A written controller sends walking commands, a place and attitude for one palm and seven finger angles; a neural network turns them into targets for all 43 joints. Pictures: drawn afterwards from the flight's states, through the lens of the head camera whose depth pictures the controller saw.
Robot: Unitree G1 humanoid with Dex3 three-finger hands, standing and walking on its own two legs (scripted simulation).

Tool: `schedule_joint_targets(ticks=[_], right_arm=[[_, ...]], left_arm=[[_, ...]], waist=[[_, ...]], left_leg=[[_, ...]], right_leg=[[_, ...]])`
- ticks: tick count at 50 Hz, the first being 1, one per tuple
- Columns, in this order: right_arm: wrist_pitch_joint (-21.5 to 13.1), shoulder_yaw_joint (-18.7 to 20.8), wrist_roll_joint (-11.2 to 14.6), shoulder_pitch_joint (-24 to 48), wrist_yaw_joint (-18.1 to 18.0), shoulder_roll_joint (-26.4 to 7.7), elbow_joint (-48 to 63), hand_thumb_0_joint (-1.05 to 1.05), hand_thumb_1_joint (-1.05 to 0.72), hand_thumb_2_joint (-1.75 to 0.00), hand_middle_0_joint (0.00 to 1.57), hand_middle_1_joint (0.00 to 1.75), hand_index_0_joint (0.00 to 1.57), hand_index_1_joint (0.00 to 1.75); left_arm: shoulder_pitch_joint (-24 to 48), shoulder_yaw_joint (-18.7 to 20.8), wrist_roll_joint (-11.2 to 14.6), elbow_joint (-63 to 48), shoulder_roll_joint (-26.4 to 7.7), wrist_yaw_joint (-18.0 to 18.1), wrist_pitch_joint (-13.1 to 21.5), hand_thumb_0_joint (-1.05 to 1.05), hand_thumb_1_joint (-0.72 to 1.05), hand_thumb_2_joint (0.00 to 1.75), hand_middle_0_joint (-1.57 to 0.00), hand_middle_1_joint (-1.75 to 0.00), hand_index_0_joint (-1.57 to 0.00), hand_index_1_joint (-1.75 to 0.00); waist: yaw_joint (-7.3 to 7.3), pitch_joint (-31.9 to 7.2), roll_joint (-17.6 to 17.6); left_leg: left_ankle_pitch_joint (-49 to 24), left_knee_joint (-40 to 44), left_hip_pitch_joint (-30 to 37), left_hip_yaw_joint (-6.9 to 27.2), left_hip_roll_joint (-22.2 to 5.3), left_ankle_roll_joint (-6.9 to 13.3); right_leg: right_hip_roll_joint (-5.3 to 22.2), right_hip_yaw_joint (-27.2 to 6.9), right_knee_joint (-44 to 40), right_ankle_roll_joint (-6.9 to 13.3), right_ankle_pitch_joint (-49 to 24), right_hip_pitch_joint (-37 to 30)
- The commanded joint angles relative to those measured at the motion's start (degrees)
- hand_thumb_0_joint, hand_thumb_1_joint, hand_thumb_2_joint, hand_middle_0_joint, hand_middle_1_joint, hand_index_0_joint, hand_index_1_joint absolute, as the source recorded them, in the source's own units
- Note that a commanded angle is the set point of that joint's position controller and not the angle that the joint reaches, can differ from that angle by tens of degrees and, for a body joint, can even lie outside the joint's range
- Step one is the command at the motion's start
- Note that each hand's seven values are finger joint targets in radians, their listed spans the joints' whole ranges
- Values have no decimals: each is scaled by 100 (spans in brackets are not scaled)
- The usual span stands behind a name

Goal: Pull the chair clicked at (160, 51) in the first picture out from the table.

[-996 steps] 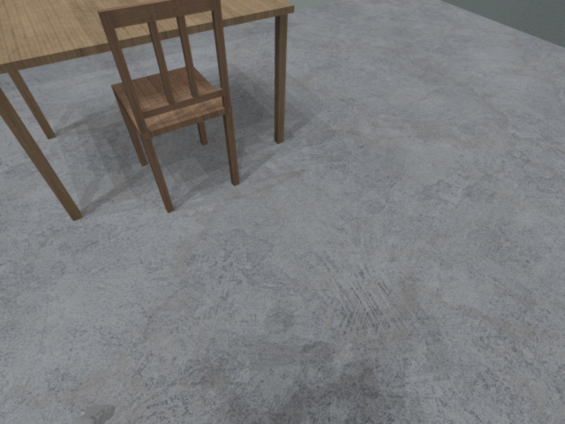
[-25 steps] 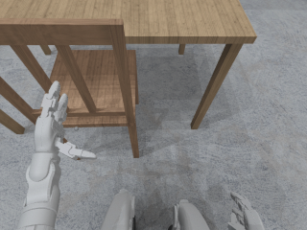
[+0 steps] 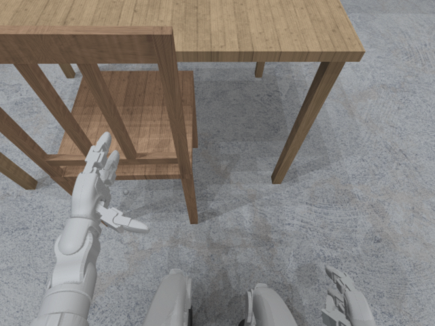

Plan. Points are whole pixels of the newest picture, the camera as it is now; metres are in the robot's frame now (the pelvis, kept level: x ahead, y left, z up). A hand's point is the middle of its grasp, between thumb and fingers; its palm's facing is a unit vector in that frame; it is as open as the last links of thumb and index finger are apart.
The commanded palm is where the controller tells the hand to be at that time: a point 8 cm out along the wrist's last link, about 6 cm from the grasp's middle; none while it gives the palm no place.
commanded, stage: push the fingers through the gap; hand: left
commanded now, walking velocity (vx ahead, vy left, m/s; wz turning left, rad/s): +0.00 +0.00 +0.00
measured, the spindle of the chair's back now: (65, 119) +0.49 +0.33 +0.03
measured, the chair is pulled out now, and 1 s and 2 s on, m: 0.00 0.00 0.00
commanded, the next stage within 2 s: hook a spindle and tug to test in 1.60 s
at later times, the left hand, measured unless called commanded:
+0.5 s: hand (118, 157) +0.40 +0.21 +0.04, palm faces +0.11 -0.99 -0.02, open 17.0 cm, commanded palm +0.37 +0.25 +0.03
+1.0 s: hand (124, 138) +0.45 +0.21 +0.03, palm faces +0.08 -1.00 -0.02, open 16.9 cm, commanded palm +0.43 +0.25 +0.03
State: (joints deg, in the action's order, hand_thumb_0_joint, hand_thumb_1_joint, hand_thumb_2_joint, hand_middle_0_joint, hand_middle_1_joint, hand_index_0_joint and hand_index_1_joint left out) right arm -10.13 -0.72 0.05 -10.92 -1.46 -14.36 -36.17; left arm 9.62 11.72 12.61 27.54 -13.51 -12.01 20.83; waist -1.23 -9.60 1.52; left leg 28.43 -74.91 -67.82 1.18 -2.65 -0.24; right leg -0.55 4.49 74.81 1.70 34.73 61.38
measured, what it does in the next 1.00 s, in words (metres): stands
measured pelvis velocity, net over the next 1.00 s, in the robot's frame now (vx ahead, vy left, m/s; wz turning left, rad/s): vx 0.00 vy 0.00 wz -0.03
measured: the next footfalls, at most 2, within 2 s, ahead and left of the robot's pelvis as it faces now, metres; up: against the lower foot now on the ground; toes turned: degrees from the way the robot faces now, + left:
none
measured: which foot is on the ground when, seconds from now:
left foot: down 0.00-1.00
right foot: down 0.00-1.00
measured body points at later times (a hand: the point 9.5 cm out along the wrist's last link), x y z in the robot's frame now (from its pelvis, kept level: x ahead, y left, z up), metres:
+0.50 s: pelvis +0.00 +0.00 +0.00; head +0.12 +0.01 +0.43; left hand +0.39 +0.26 +0.04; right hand +0.13 -0.26 -0.11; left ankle +0.06 +0.12 -0.61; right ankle +0.01 -0.11 -0.61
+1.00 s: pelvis +0.00 +0.00 -0.01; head +0.13 +0.02 +0.42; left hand +0.44 +0.26 +0.04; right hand +0.09 -0.26 -0.12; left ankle +0.06 +0.12 -0.61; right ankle +0.01 -0.11 -0.61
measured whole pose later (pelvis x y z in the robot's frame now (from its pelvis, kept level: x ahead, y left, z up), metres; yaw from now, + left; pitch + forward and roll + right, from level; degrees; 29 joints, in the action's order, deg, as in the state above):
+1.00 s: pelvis +0.00 +0.00 -0.01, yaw -1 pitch +25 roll -3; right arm -7.4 -0.6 -0.9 -14.3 -0.5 -14.8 -39.6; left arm 33.9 20.9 9.5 49.1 -21.6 -12.0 23.6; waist -4.8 -9.3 1.7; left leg 28.6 -76.4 -72.8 0.9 -3.5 0.0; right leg -1.5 3.9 75.7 1.4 34.2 66.5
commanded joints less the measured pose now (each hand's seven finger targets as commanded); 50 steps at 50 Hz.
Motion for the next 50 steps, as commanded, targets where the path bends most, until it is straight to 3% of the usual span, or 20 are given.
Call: schedule_joint_targets(ticks=[1,3,4,5,8,10,13,16,19,22,23,25,28,30,31,35,39,45,49,50], right_arm=[[-308,378,-59,-57,-81,-746,693,0,-90,-90,20,30,20,30],[-329,365,-119,-58,-49,-708,561,0,-90,-90,20,30,20,30],[-318,367,-129,-82,-46,-743,508,0,-90,-90,20,30,20,30],[-299,332,-128,-40,-33,-703,456,0,-90,-90,20,30,20,30],[-223,307,-55,-96,-56,-768,403,0,-90,-90,20,30,20,30],[-197,314,17,-178,-93,-825,449,0,-90,-90,20,30,20,30],[-178,332,99,-290,-153,-869,516,0,-90,-90,20,30,20,30],[-229,369,84,-360,-193,-856,452,0,-90,-90,20,30,20,30],[-261,379,-4,-405,-166,-855,333,0,-90,-90,20,30,20,30],[-220,376,-40,-405,-73,-807,248,0,-90,-90,20,30,20,30],[-207,391,-53,-414,-42,-830,252,0,-90,-90,20,30,20,30],[-153,388,-32,-470,-20,-877,244,0,-90,-90,20,30,20,30],[-85,409,9,-514,-29,-926,304,0,-90,-90,20,30,20,30],[-56,410,17,-571,-54,-952,297,0,-90,-90,20,30,20,30],[-51,409,22,-566,-59,-938,297,0,-90,-90,20,30,20,30],[-59,381,-43,-627,-81,-925,199,0,-90,-90,20,30,20,30],[-60,366,-97,-697,-42,-961,103,0,-90,-90,20,30,20,30],[45,381,-55,-861,1,-1035,108,0,-90,-90,20,30,20,30],[102,386,-51,-946,-7,-1051,123,0,-90,-90,20,30,20,30],[108,369,-57,-921,-1,-1011,108,0,-90,-90,20,30,20,30]], left_arm=[[1717,769,-54,-2408,-1370,482,986,0,-50,30,-6,-8,-6,-8],[1710,843,-161,-2311,-1384,700,1260,0,-50,30,-6,-8,-6,-8],[1676,902,-232,-2042,-1476,763,1275,0,-50,30,-6,-8,-6,-8],[1697,770,-260,-1615,-1282,737,1246,0,-50,30,-6,-8,-6,-8],[1614,692,-228,-513,-1214,440,900,0,-50,30,-6,-8,-6,-8],[1576,600,-118,-142,-1159,135,563,0,-50,30,-6,-8,-6,-8],[2113,569,100,-389,-1225,-200,232,0,-50,30,-6,-8,-6,-8],[2701,820,187,-857,-1476,-175,406,0,-50,30,-6,-8,-6,-8],[2819,1189,82,-947,-1831,87,780,0,-50,30,-6,-8,-6,-8],[2632,934,-131,-518,-1500,258,953,0,-50,30,-6,-8,-6,-8],[2576,924,-171,-486,-1487,267,950,0,-50,30,-6,-8,-6,-8],[2449,832,-245,-10,-1449,206,812,0,-50,30,-6,-8,-6,-8],[2664,698,-173,83,-1339,79,598,0,-50,30,-6,-8,-6,-8],[2903,883,-131,133,-1553,72,551,0,-50,30,-6,-8,-6,-8],[3096,828,-110,79,-1490,84,561,0,-50,30,-6,-8,-6,-8],[3841,1106,-232,52,-1910,286,858,0,-50,30,-6,-8,-6,-8],[4053,1187,-383,523,-2062,321,1003,0,-50,30,-6,-8,-6,-8],[4085,975,-320,1080,-1869,32,678,0,-50,30,-6,-8,-6,-8],[4174,1305,-230,1102,-2179,36,631,0,-50,30,-6,-8,-6,-8],[4408,1256,-255,1055,-2157,61,672,0,-50,30,-6,-8,-6,-8]], waist=[[91,-2765,716],[59,-2693,669],[-27,-2578,449],[-91,-2322,316],[-208,-1803,-54],[-192,-1832,-137],[-185,-2227,-25],[-166,-2667,99],[-90,-2742,219],[-161,-2386,279],[-131,-2482,451],[-196,-2250,328],[-276,-2278,200],[-238,-2361,218],[-291,-2366,199],[-299,-2571,299],[-330,-2557,482],[-401,-2713,529],[-371,-2794,180],[-409,-2767,333]], left_leg=[[-1502,805,2623,197,227,66],[-1572,701,2534,210,214,55],[-1458,624,2298,217,209,85],[-1167,597,1962,167,228,95],[-543,573,1218,51,250,114],[-550,625,1168,28,247,125],[-860,648,1425,31,237,145],[-1368,600,1839,89,200,142],[-1600,550,1940,125,185,121],[-1469,617,1941,123,185,98],[-1392,639,2008,125,187,80],[-1256,705,1914,150,177,75],[-1174,751,1916,152,180,97],[-1270,774,1994,203,160,84],[-1262,759,2035,199,163,96],[-1156,693,2007,223,159,97],[-1115,625,1966,233,156,95],[-1424,672,2255,306,115,68],[-1580,614,2047,271,126,107],[-1531,582,1976,243,129,111]], right_leg=[[-168,-372,-1041,-9,-1779,-678],[-196,-357,-918,-8,-1814,-537],[-213,-374,-902,-21,-1747,-476],[-206,-413,-946,-48,-1587,-488],[-156,-625,-1227,-82,-1104,-632],[-125,-693,-1339,-89,-1136,-773],[-96,-707,-1393,-90,-1525,-1057],[-130,-611,-1221,-89,-2053,-1060],[-187,-530,-1027,-69,-2172,-915],[-203,-445,-1005,-61,-2016,-606],[-198,-434,-1006,-54,-1910,-558],[-200,-405,-1065,-40,-1770,-459],[-180,-401,-1161,-58,-1738,-489],[-188,-384,-1140,-45,-1783,-489],[-191,-383,-1159,-57,-1761,-440],[-211,-410,-1077,-56,-1576,-378],[-229,-413,-1015,-31,-1502,-225],[-209,-314,-1030,-26,-1748,-102],[-223,-344,-1027,-49,-1957,-386],[-212,-377,-1034,-69,-1939,-357]])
